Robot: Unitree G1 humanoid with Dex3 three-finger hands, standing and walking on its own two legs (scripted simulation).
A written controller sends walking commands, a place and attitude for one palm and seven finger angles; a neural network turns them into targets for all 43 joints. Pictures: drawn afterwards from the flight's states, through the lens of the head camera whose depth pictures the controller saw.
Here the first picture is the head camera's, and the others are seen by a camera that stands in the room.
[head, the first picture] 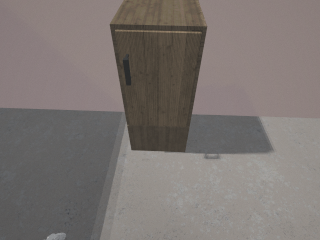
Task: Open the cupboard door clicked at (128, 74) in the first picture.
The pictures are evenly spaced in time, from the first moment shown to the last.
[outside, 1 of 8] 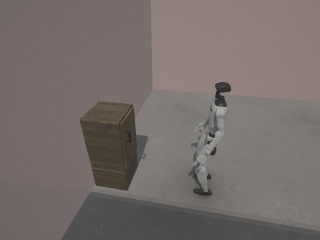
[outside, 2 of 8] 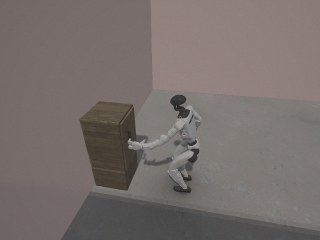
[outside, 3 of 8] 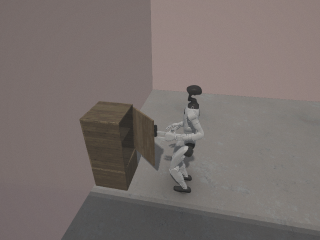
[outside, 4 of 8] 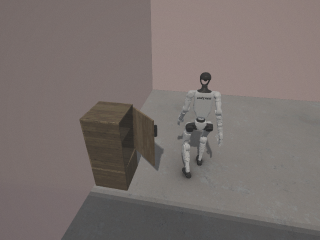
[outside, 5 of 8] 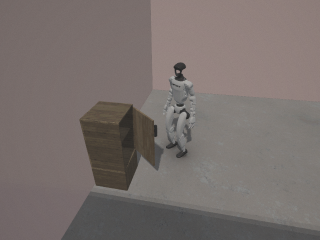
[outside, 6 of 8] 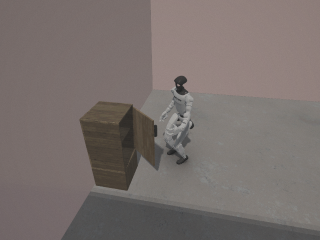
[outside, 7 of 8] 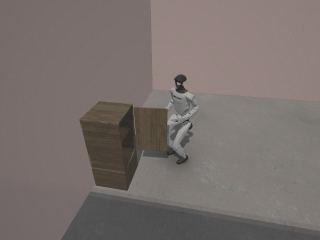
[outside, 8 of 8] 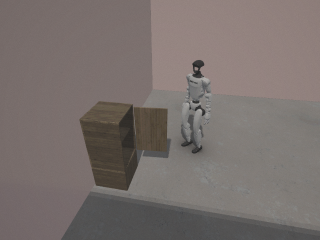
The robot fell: no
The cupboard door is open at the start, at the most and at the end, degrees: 0 95 95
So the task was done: yes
